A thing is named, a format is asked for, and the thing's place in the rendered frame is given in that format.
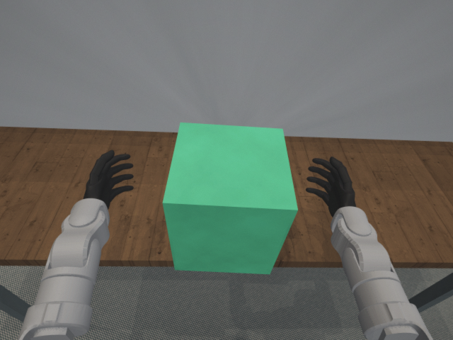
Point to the right robot hand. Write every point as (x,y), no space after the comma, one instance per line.
(338,187)

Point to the left robot forearm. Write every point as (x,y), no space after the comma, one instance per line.
(62,307)

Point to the right robot forearm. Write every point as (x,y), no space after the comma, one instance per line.
(385,312)

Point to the left robot hand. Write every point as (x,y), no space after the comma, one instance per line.
(101,182)

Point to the table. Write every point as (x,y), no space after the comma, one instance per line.
(405,188)

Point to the carton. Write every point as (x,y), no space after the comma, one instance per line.
(229,200)

